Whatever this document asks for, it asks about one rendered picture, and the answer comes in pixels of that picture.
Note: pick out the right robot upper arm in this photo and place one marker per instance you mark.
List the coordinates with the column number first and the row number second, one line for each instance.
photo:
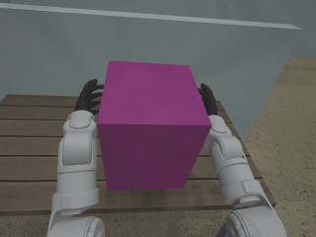
column 257, row 221

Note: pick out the right robot hand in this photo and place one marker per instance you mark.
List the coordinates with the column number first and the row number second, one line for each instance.
column 208, row 100

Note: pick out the left robot upper arm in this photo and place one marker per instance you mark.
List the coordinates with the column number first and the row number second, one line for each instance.
column 83, row 226

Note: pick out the carton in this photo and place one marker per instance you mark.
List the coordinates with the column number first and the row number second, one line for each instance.
column 152, row 125

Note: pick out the left robot forearm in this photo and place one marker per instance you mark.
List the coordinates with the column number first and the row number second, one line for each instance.
column 76, row 188

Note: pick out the left robot hand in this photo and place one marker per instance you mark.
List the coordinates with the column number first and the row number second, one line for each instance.
column 86, row 96

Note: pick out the right robot forearm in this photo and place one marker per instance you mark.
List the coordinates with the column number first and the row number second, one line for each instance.
column 238, row 185

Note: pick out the table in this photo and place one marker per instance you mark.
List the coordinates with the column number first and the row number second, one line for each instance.
column 31, row 128

